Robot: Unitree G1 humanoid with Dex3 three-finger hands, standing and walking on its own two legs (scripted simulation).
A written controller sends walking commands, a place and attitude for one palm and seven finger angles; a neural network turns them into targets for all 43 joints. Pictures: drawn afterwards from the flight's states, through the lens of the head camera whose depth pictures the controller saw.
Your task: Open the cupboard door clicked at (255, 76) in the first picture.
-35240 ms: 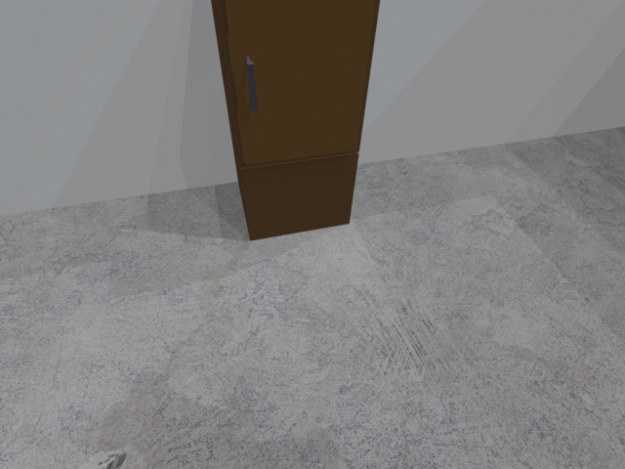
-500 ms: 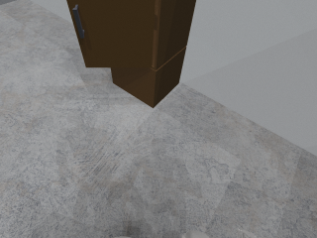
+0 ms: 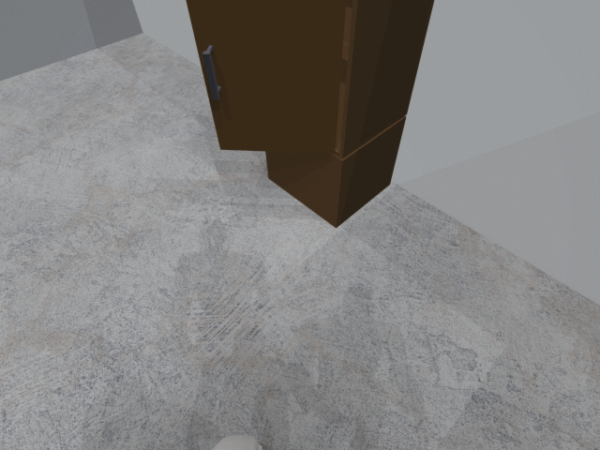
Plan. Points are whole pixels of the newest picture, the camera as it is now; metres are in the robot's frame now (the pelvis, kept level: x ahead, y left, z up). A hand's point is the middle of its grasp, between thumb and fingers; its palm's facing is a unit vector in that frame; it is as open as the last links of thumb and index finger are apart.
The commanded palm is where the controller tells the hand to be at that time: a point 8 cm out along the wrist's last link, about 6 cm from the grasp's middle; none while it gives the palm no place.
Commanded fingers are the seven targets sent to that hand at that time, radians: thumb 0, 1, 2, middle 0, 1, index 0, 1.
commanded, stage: take the last steps up to it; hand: left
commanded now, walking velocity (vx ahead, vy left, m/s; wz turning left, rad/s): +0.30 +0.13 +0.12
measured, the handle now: (213, 73) +1.07 +0.35 -0.05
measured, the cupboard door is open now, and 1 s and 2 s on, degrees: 41 41 41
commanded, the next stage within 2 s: come to a stop and stand still in 1.32 s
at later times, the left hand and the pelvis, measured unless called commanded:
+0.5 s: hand (154, 399) +0.21 +0.27 -0.17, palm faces +0.06 -0.98 -0.20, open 7.4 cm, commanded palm none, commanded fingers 0.00 0.90 0.90 -0.20 -0.30 -0.20 -0.30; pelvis +0.13 +0.08 -0.01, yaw +1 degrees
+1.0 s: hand (173, 365) +0.27 +0.26 -0.18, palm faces +0.13 -0.98 -0.17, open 7.3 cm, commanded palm none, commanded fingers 0.00 0.90 0.90 -0.20 -0.30 -0.20 -0.30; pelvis +0.32 +0.09 -0.01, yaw +1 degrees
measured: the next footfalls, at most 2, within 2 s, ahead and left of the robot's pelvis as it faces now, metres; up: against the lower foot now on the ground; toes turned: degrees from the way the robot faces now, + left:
left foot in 0.20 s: +0.11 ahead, +0.18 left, +0.00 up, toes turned +9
right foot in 0.60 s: +0.30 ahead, -0.03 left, +0.00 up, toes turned -7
